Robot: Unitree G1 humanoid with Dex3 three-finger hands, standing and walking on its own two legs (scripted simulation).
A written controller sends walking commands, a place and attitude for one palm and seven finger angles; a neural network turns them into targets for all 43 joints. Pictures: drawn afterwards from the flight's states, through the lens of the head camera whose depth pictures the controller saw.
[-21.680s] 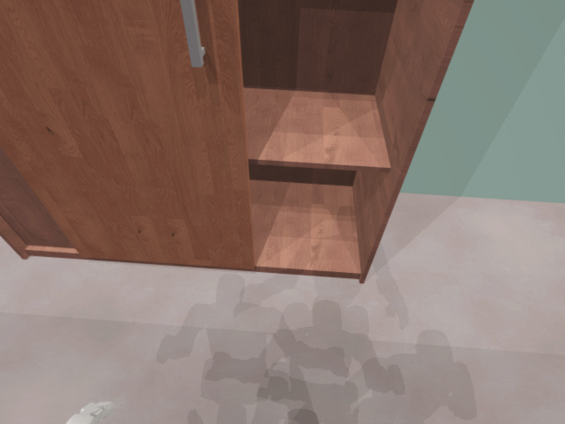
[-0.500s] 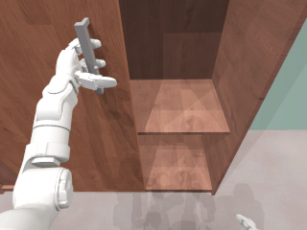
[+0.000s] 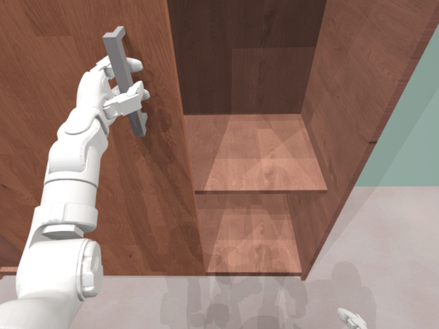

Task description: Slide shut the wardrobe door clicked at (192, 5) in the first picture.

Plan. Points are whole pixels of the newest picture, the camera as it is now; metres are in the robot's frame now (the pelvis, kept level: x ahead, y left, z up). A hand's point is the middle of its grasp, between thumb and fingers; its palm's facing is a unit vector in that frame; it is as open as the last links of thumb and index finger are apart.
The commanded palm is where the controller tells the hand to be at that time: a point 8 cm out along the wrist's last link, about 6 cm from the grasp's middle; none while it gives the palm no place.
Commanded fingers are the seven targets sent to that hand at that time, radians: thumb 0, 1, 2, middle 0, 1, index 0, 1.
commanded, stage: grip the handle and tug to test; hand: left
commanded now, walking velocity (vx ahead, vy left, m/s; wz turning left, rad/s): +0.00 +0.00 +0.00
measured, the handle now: (130, 85) +0.48 +0.18 +0.23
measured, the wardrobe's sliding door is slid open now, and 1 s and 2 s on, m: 0.43 0.43 0.43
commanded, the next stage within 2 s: tug the door sideways, standing still in 0.74 s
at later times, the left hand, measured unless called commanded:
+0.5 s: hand (135, 98) +0.43 +0.16 +0.24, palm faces +0.06 -1.00 -0.02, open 5.7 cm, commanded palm +0.39 +0.21 +0.23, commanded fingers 0.00 0.90 0.90 -0.45 -1.40 -0.45 -1.40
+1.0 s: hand (135, 99) +0.42 +0.16 +0.24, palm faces +0.05 -1.00 -0.02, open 5.9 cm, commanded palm +0.41 +0.19 +0.23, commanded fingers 0.00 0.90 0.90 -0.45 -1.40 -0.45 -1.40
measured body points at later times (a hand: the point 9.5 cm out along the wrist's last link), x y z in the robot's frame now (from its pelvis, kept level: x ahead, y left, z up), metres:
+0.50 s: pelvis +0.01 +0.00 +0.00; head +0.00 -0.02 +0.45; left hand +0.42 +0.21 +0.24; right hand +0.16 -0.24 -0.10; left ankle -0.01 +0.11 -0.74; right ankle -0.04 -0.09 -0.74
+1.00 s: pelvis +0.05 +0.00 +0.00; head +0.04 -0.02 +0.45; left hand +0.42 +0.21 +0.24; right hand +0.24 -0.24 -0.09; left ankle -0.01 +0.12 -0.74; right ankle -0.04 -0.09 -0.74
